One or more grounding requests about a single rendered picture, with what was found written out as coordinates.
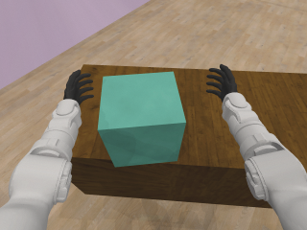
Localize carton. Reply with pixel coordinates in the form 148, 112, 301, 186
97, 71, 186, 168

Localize left robot forearm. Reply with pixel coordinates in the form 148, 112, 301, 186
9, 99, 83, 198

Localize robot right upper arm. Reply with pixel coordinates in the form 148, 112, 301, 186
244, 149, 307, 230

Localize right robot forearm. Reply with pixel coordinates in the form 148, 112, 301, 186
222, 92, 307, 182

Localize robot right hand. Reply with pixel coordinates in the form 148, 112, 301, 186
206, 64, 238, 102

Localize pedestal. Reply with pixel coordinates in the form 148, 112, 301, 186
70, 64, 307, 209

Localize robot left upper arm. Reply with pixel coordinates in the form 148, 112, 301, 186
0, 154, 72, 230

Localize robot left hand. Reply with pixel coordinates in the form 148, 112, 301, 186
63, 69, 94, 105

